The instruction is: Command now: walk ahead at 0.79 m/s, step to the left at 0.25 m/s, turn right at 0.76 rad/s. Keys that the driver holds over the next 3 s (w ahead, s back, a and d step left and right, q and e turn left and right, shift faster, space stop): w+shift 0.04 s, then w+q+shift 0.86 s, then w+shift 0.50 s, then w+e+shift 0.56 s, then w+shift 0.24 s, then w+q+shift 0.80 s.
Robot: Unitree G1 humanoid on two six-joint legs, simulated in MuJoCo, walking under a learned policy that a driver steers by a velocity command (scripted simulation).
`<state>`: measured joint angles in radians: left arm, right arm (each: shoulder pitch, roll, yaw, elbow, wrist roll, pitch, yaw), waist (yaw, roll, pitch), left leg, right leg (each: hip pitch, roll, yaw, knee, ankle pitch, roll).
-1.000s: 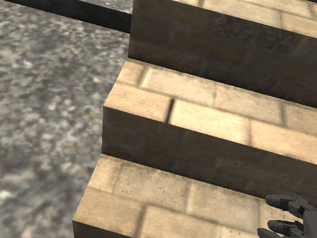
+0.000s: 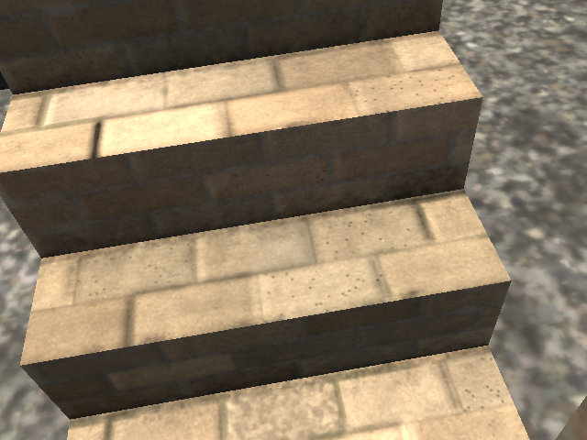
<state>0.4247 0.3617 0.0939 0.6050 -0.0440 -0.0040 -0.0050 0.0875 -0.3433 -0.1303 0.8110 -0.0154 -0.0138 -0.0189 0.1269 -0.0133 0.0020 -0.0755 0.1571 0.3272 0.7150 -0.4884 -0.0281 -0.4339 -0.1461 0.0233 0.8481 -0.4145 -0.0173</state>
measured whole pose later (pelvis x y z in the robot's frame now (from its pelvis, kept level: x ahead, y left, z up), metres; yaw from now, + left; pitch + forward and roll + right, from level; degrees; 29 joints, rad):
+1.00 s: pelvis +0.36 -0.06 +0.18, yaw +32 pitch +0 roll -2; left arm 0.37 0.20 -0.02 0.59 0.02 -0.02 0.03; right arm 0.04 -0.23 0.00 0.55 0.01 -0.03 -0.04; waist 0.12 0.04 0.00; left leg -0.81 -0.08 -0.09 1.84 -0.34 -0.02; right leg -0.59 0.03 -0.07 1.03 -0.43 -0.05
